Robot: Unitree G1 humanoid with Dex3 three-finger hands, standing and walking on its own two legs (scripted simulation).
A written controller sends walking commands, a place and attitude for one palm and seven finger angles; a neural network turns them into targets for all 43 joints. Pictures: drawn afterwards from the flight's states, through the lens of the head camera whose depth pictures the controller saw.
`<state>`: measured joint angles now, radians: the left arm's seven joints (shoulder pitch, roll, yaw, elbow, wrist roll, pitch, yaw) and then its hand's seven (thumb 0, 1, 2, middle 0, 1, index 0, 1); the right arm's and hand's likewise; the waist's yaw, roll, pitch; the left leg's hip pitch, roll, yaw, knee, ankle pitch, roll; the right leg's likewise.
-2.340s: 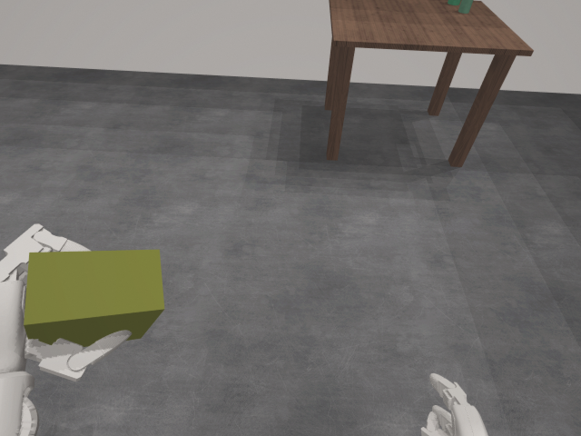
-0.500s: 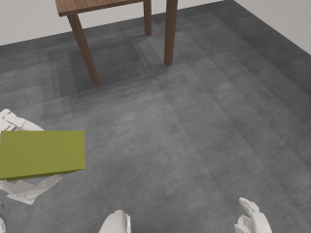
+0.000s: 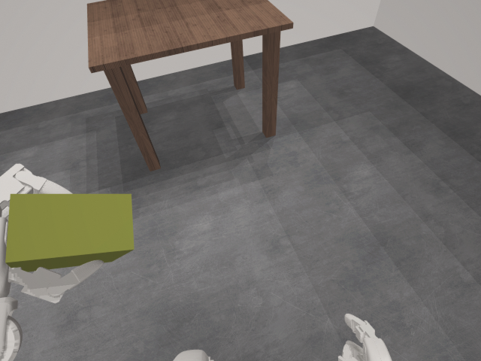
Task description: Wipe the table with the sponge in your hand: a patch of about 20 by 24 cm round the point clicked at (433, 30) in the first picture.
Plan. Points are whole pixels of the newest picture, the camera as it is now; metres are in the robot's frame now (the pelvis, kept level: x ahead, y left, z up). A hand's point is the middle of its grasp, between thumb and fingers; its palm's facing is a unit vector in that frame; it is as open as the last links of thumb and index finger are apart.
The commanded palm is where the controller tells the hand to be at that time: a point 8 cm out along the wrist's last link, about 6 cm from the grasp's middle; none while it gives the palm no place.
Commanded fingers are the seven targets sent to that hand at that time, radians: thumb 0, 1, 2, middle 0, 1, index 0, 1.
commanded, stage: walk to a spot facing it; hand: left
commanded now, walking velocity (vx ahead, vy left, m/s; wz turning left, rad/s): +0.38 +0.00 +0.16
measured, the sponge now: (87, 234) +0.23 +0.20 +0.17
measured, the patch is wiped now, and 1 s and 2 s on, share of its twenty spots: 0.00 0.00 0.00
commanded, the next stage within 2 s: turn to face it in 1.84 s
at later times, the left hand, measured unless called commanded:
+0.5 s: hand (100, 129) +0.39 +0.23 +0.20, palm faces +0.40 -0.81 -0.43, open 10.5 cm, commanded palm +0.31 +0.28 +0.20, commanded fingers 0.00 0.10 1.30 -1.20 -1.60 -1.20 -1.60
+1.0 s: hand (142, 90) +0.50 +0.20 +0.19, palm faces +0.49 -0.75 -0.45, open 10.5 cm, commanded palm +0.43 +0.25 +0.20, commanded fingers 0.00 0.10 1.30 -1.20 -1.60 -1.20 -1.60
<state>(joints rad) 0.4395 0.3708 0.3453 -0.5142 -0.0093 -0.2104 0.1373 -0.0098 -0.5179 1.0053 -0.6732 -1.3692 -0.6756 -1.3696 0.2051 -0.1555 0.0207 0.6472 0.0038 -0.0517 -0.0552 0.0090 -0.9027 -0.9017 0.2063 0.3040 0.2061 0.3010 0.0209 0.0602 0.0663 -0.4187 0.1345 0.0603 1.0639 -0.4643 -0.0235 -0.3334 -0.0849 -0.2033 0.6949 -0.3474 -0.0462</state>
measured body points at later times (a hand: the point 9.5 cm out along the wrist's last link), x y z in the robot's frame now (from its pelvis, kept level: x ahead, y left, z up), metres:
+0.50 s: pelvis +0.16 -0.01 +0.01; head +0.19 +0.01 +0.46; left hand +0.36 +0.28 +0.22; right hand +0.35 -0.22 -0.07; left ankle +0.21 +0.10 -0.72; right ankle +0.14 -0.14 -0.64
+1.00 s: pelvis +0.32 -0.05 +0.01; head +0.36 -0.04 +0.46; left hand +0.46 +0.24 +0.22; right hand +0.52 -0.30 -0.07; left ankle +0.37 +0.08 -0.70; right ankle +0.27 -0.17 -0.72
